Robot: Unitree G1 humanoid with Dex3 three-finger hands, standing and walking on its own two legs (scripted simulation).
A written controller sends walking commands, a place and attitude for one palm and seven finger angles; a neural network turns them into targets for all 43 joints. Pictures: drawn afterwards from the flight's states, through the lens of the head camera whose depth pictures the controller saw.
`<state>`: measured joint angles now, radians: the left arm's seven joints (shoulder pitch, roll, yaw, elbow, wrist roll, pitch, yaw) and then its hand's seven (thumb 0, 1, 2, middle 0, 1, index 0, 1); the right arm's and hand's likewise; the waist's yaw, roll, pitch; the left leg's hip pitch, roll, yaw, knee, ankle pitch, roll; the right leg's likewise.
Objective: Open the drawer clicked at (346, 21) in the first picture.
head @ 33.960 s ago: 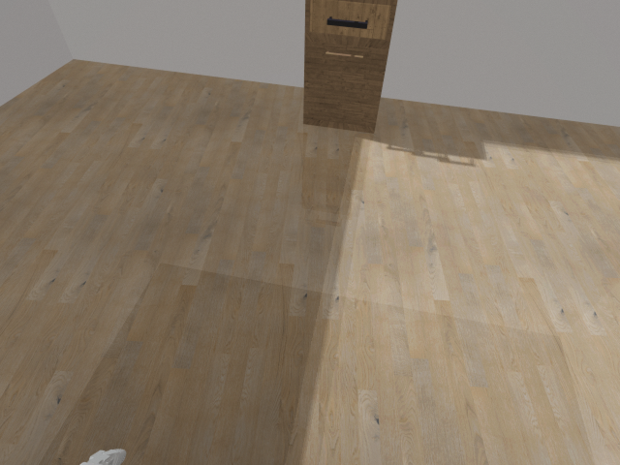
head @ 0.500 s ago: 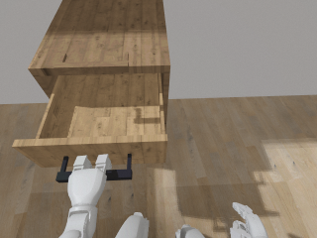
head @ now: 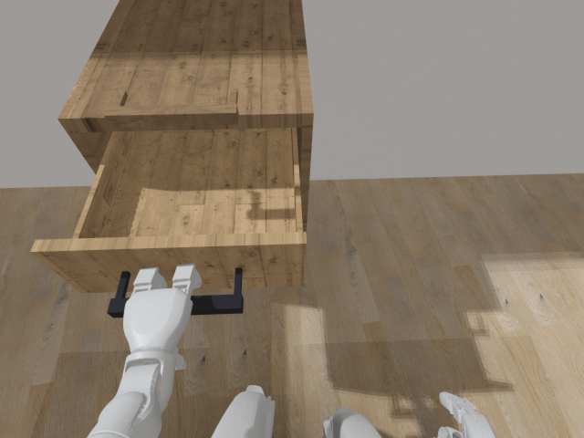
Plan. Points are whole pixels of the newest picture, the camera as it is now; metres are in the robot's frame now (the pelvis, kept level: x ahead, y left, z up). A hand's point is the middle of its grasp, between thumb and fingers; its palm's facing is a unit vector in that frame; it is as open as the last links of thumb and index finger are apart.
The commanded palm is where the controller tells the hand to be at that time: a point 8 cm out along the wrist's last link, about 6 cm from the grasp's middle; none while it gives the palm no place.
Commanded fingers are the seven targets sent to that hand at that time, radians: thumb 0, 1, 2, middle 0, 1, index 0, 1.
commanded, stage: lift the hand off the handle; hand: left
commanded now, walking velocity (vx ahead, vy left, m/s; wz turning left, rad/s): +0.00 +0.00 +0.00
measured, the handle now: (179, 291) +0.33 +0.20 -0.05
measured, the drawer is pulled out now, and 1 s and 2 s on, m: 0.24 0.24 0.24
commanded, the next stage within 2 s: none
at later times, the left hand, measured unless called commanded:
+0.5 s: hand (174, 322) +0.29 +0.20 -0.06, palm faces -0.01 -0.08 -1.00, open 13.7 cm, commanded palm +0.27 +0.19 +0.00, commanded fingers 0.00 -0.50 0.30 -0.30 -1.20 -0.30 -1.20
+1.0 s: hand (167, 314) +0.29 +0.20 -0.02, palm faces +0.00 -0.11 -0.99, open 13.8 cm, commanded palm +0.27 +0.19 +0.04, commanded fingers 0.00 -0.50 0.30 -0.30 -1.20 -0.30 -1.20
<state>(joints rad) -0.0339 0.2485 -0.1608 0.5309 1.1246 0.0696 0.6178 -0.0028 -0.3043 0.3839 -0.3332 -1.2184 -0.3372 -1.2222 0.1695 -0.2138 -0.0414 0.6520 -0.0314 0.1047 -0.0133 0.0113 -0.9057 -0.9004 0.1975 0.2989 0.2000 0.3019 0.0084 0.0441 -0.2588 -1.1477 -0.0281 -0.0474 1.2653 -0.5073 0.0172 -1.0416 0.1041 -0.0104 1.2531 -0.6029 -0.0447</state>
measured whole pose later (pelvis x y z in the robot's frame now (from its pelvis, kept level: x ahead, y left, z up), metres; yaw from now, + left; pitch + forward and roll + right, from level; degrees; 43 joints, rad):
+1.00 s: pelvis +0.01 +0.01 +0.03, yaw +0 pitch +18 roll -3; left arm 0.05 0.23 -0.24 0.40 1.10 0.16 0.59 0.00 -0.49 0.30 -0.32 -1.20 -0.32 -1.20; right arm 0.16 -0.21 -0.04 0.62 -0.02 0.13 0.01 0.01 -0.91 -0.90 0.20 0.30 0.20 0.30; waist 0.01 0.05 -0.24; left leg -0.97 -0.03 -0.04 1.13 -0.48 0.04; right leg -0.85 0.09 0.01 1.09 -0.56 -0.03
